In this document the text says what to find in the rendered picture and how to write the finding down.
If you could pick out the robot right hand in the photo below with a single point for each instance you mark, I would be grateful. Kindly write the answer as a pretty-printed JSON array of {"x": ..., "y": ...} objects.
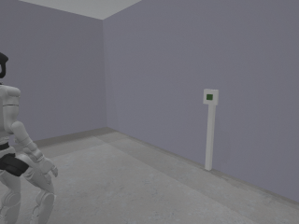
[{"x": 44, "y": 166}]

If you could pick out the right robot shin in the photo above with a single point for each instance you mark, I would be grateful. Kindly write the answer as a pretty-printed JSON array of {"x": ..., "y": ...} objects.
[{"x": 41, "y": 213}]

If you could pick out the robot right thigh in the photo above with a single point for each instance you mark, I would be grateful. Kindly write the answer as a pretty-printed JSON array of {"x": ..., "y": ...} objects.
[{"x": 22, "y": 164}]

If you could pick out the button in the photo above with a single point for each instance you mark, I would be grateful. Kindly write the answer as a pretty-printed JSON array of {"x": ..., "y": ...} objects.
[{"x": 209, "y": 97}]

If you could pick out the right robot upper arm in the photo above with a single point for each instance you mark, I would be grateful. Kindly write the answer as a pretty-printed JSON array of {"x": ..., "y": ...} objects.
[{"x": 10, "y": 98}]

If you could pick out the panel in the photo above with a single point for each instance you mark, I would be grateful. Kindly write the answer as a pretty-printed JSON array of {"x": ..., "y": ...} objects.
[{"x": 210, "y": 125}]

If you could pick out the right robot forearm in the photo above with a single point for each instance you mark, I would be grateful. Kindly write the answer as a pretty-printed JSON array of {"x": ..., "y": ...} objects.
[{"x": 28, "y": 146}]

